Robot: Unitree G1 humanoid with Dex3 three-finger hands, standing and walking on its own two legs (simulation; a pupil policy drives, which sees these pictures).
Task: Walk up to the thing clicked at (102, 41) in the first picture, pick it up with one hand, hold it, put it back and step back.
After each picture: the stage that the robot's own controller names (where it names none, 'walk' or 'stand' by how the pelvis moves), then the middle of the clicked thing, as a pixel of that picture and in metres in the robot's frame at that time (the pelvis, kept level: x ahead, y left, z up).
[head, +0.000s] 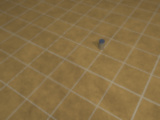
stand; (101, 44) +1.36 -0.21 -0.72
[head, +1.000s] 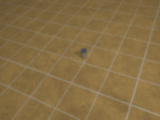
walk; (84, 54) +1.26 +0.12 -0.70
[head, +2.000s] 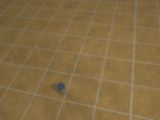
walk; (62, 89) +0.76 +0.27 -0.71
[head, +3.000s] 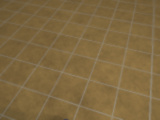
walk; out of the picture +0.45 +0.17 -0.70
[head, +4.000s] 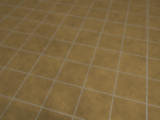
stand; out of the picture +0.35 +0.19 -0.72
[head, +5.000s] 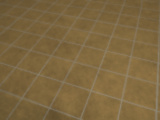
stand; out of the picture +0.35 +0.16 -0.72
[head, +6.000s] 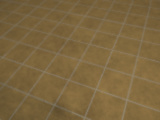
stand; out of the picture +0.36 +0.15 -0.72
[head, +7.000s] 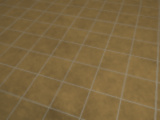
stand; out of the picture +0.35 +0.18 -0.73
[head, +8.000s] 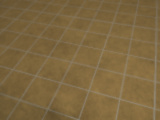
stand; out of the picture +0.34 +0.19 -0.73
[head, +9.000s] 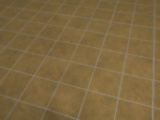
go down; out of the picture +0.33 +0.20 -0.73
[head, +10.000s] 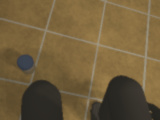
go down; (27, 65) +0.43 +0.22 -0.31
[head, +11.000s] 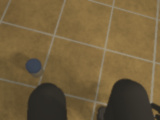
approach; (35, 68) +0.42 +0.21 -0.31
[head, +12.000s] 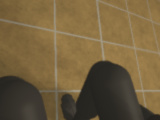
close in; out of the picture +0.42 +0.25 -0.23
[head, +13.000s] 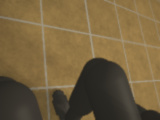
close; out of the picture +0.41 +0.27 -0.22
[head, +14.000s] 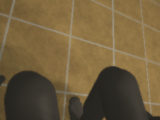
lift; out of the picture +0.34 +0.25 -0.19
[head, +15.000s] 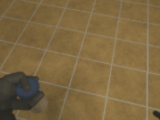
lift; (33, 96) +0.31 +0.18 -0.01
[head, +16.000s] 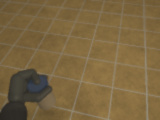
hold; (42, 93) +0.33 +0.16 +0.00
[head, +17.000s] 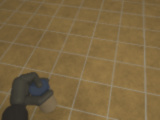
hold; (43, 96) +0.33 +0.16 -0.02
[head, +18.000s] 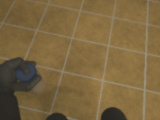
crouch; (31, 79) +0.38 +0.19 -0.08
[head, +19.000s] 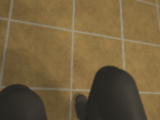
lower; out of the picture +0.43 +0.26 -0.19
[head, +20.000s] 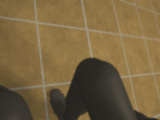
lower; out of the picture +0.42 +0.27 -0.23
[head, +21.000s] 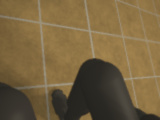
lower; out of the picture +0.41 +0.27 -0.23
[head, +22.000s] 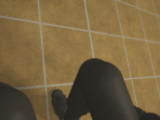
lower; out of the picture +0.41 +0.27 -0.23
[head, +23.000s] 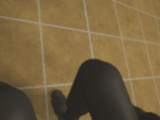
lower; out of the picture +0.41 +0.27 -0.23
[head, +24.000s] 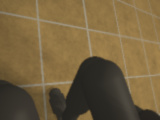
open; out of the picture +0.41 +0.25 -0.23
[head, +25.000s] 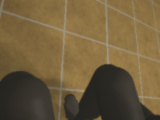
stand; out of the picture +0.39 +0.24 -0.24
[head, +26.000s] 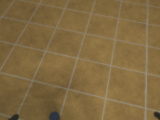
stand; (55, 118) +0.35 +0.18 -0.59
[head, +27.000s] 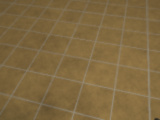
stand; out of the picture +0.34 +0.18 -0.67
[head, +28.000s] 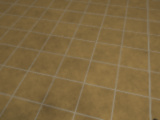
stand; out of the picture +0.34 +0.18 -0.67
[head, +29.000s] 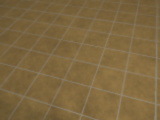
stand; out of the picture +0.36 +0.17 -0.72
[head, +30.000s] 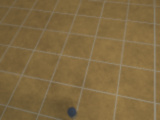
walk; (72, 113) +0.40 +0.14 -0.70
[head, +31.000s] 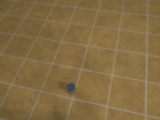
walk; (71, 89) +0.62 +0.15 -0.70
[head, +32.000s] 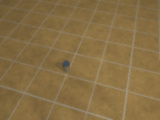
stand; (66, 66) +0.96 +0.16 -0.70
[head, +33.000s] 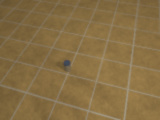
stand; (67, 66) +0.96 +0.18 -0.71
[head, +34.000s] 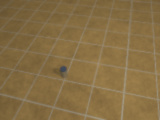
stand; (64, 72) +0.97 +0.22 -0.73
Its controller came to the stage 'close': yes
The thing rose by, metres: 0.70
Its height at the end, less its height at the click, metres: +0.00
